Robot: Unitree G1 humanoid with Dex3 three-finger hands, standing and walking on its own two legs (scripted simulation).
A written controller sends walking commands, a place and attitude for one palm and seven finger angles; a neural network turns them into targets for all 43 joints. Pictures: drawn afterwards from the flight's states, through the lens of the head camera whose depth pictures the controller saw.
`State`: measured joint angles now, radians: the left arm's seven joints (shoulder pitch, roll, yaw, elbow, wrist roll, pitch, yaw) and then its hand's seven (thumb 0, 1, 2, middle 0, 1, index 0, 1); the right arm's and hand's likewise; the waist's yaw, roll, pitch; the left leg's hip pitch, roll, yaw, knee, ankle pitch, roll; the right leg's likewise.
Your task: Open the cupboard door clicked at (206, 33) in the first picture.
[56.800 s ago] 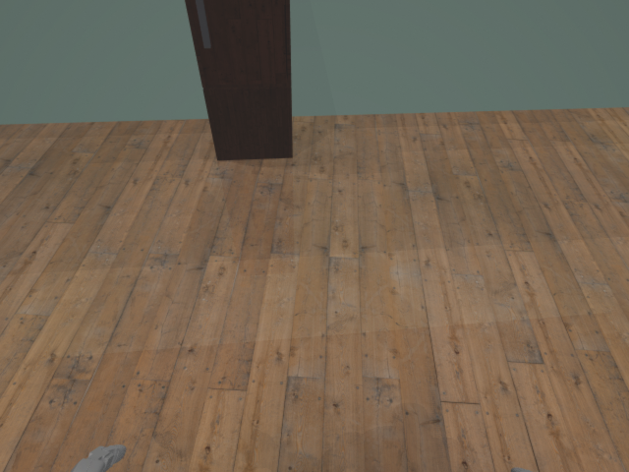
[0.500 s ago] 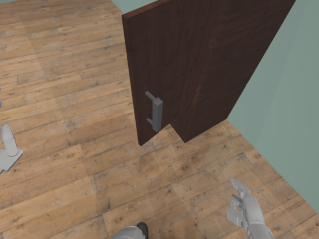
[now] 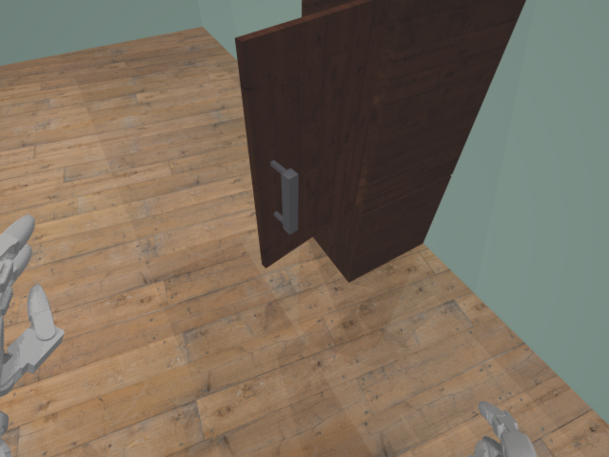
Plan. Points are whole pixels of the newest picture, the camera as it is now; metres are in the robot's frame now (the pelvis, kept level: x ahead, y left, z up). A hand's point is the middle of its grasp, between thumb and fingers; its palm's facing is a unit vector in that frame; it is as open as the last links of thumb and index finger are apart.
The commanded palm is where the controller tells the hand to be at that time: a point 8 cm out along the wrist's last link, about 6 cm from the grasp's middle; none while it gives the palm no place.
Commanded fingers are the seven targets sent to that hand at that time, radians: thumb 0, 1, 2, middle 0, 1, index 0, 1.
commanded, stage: stop stepping back and stand still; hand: left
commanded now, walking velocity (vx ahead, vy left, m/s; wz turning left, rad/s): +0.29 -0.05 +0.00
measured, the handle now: (283, 197) +0.64 +0.06 -0.09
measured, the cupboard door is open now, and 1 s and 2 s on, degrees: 100 100 100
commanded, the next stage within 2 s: let the arm hang, fingers relaxed in 0.52 s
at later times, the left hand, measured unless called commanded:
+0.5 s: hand (35, 387) +0.16 +0.23 +0.16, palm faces +0.36 -0.82 -0.44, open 7.4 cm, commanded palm +0.11 +0.29 +0.17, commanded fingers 0.00 0.90 0.90 -0.20 -0.30 -0.20 -0.30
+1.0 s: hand out of the picture +0.06 +0.15 -0.17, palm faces +0.05 -0.99 -0.15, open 6.7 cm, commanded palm none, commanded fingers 0.00 0.90 0.90 -0.20 -0.30 -0.20 -0.30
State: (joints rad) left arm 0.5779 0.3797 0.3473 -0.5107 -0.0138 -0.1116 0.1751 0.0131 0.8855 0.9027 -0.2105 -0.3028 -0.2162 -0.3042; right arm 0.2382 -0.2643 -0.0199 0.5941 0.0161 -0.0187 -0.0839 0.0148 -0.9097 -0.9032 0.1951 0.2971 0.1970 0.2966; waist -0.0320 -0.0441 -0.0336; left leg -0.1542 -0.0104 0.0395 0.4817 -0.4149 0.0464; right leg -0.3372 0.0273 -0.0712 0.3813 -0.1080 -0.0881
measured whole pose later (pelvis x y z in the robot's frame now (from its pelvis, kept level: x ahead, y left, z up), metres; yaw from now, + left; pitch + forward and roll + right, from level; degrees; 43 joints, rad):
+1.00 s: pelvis -0.02 -0.02 -0.01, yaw +0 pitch -1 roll +0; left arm 0.24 0.16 0.03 0.84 0.01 0.01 0.02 -0.10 1.01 0.90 -0.21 -0.30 -0.21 -0.30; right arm 0.28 -0.17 0.01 0.98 -0.03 0.02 -0.01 0.01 -0.91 -0.90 0.20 0.30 0.20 0.30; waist 0.00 -0.04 0.05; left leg -0.25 0.03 0.04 0.51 -0.25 -0.01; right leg -0.22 -0.01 -0.07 0.51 -0.28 -0.02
